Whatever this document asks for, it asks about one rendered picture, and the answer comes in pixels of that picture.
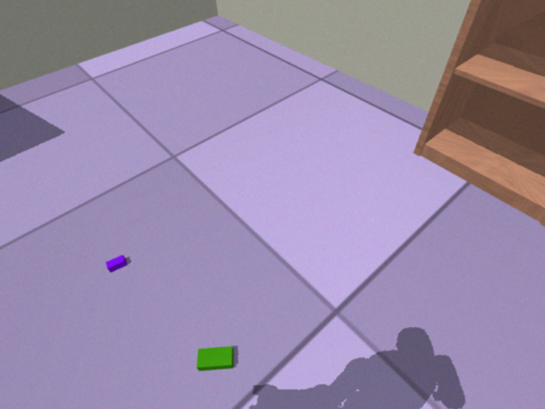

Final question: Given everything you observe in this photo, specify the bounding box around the bookshelf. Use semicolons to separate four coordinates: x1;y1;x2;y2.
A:
413;0;545;227

